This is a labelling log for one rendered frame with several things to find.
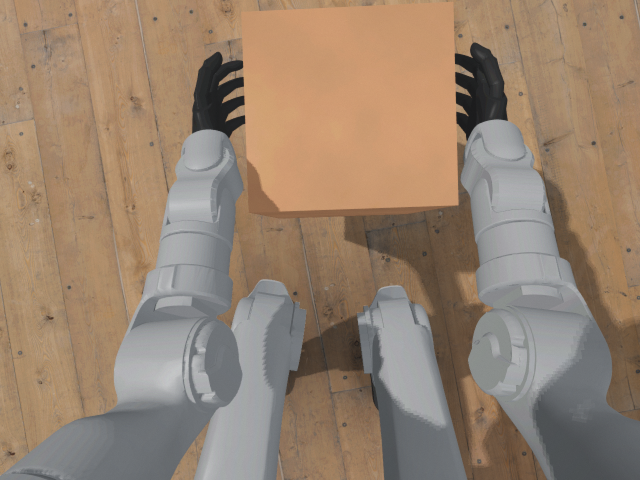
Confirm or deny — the carton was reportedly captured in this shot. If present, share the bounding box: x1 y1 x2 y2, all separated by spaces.
241 2 459 219

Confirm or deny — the right robot foot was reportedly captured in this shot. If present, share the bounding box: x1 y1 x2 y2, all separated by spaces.
370 373 379 411

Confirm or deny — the left robot upper arm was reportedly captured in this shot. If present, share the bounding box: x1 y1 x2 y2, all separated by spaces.
0 316 243 480

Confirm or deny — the right robot hand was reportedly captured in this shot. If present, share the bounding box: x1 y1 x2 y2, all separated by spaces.
455 42 508 140

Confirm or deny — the left robot shin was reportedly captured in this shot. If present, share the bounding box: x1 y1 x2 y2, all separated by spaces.
231 279 294 332

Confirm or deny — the left robot forearm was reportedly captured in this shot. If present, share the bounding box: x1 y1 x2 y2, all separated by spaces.
114 129 244 394

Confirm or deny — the left robot hand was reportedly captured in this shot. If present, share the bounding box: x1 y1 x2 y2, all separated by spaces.
192 52 245 138

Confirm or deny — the right robot upper arm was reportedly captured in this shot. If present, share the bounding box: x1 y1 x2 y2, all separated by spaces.
468 305 640 480

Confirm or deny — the right robot forearm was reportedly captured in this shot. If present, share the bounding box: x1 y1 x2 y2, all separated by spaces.
460 120 612 385

